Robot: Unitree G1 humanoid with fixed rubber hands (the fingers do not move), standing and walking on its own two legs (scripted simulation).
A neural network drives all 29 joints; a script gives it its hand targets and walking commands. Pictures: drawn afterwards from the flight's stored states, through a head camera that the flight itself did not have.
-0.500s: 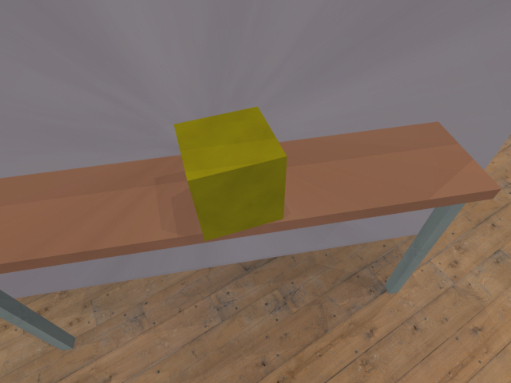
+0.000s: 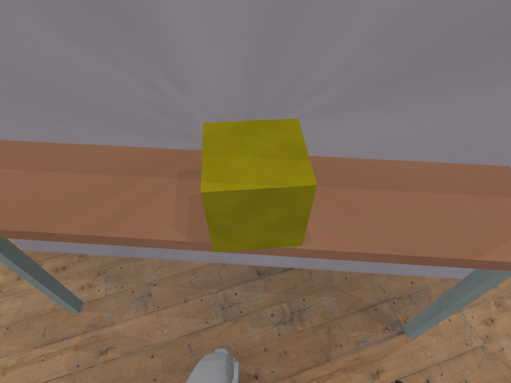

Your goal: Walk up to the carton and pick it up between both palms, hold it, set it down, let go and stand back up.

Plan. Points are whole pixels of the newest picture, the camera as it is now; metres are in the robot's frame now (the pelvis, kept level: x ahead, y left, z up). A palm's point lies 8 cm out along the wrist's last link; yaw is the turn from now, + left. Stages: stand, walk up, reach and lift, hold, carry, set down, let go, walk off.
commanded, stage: walk up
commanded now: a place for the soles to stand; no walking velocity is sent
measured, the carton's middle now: (254, 186) +0.46 +0.05 +0.00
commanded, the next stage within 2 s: none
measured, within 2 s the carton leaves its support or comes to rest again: neither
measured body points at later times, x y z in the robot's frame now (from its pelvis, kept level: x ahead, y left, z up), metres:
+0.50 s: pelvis +0.06 -0.05 -0.02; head +0.08 -0.07 +0.43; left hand +0.16 +0.17 -0.12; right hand +0.20 -0.28 -0.15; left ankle +0.10 +0.07 -0.69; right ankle +0.11 -0.16 -0.73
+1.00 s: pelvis +0.06 -0.02 +0.00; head +0.07 -0.01 +0.45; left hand +0.08 +0.22 -0.13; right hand +0.22 -0.19 -0.12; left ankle +0.03 +0.08 -0.73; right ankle +0.10 -0.14 -0.74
